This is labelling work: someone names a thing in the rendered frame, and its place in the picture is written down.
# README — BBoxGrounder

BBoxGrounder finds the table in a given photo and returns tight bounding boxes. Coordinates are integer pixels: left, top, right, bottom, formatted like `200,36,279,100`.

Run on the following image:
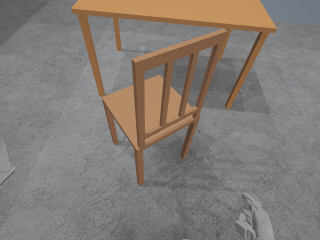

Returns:
71,0,277,109

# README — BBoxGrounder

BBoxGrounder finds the chair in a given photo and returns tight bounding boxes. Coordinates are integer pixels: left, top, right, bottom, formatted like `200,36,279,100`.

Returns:
101,28,228,186

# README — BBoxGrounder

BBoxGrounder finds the left robot hand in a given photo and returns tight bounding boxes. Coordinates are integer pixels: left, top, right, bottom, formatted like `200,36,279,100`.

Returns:
0,137,16,185

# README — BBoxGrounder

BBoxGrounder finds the right robot hand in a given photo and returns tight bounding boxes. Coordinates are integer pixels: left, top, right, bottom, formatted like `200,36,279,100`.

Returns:
235,192,275,240

